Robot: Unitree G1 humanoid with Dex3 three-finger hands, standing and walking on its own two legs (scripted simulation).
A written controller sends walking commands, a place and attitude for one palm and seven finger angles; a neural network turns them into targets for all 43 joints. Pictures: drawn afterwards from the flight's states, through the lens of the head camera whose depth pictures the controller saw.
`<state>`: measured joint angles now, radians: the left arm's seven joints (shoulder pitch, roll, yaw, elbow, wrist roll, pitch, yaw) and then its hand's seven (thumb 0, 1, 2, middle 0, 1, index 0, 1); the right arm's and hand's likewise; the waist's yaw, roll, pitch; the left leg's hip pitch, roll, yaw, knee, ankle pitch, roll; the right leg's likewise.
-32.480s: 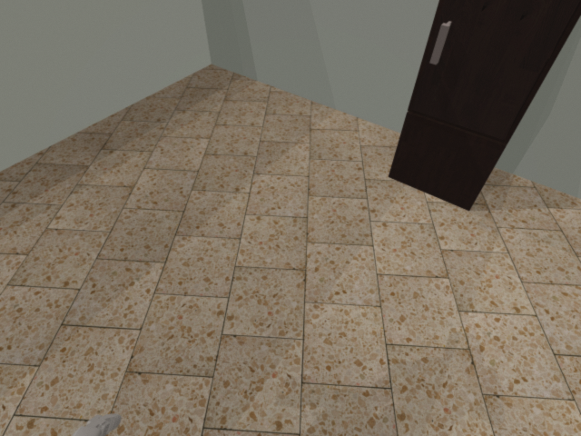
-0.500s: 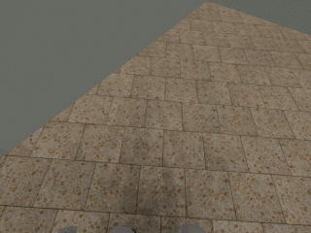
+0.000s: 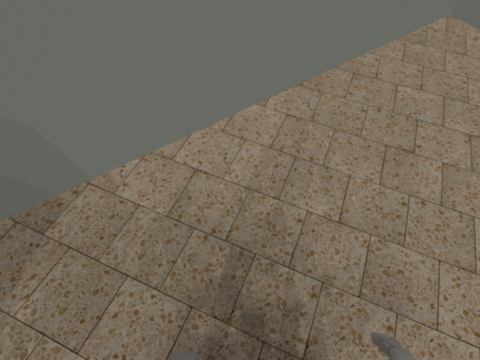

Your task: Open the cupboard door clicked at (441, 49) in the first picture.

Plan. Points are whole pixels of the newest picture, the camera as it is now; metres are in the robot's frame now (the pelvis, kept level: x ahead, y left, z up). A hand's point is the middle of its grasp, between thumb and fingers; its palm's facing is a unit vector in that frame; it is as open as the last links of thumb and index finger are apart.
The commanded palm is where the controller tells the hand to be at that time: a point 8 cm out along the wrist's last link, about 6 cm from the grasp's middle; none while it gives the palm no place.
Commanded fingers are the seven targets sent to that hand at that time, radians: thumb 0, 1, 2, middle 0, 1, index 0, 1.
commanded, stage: turn to face it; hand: left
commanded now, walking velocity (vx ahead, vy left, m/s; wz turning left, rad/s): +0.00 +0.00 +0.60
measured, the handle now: out of the picture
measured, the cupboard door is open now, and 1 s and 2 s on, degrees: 45 45 45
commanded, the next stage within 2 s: none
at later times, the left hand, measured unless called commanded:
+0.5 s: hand out of the picture +0.02 +0.15 -0.14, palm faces +0.30 -0.92 -0.25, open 7.4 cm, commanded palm none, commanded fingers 0.00 0.90 0.90 -0.20 -0.30 -0.20 -0.30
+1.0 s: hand out of the picture +0.00 +0.14 -0.13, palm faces +0.56 -0.77 -0.30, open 7.4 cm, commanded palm none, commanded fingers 0.00 0.90 0.90 -0.20 -0.30 -0.20 -0.30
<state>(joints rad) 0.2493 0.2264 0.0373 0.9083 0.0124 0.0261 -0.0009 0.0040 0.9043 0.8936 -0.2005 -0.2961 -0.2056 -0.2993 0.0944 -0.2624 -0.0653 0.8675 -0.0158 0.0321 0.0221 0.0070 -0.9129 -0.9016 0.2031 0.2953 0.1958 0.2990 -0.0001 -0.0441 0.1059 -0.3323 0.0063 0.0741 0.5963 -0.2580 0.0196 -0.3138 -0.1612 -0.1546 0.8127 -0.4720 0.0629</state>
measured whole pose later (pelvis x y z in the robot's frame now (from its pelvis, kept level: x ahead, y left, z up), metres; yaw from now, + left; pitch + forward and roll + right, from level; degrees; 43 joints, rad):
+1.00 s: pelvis +0.03 -0.09 +0.01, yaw +37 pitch +0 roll +1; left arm 0.16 0.22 0.04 0.85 0.02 0.02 0.01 0.00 0.91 0.89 -0.20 -0.30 -0.20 -0.30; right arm 0.15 -0.27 -0.09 0.91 -0.02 0.08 0.01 0.01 -0.91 -0.90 0.21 0.30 0.20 0.30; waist -0.02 0.04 0.11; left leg -0.49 -0.02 -0.04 1.05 -0.48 -0.04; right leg -0.26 -0.08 -0.09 0.58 -0.32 0.01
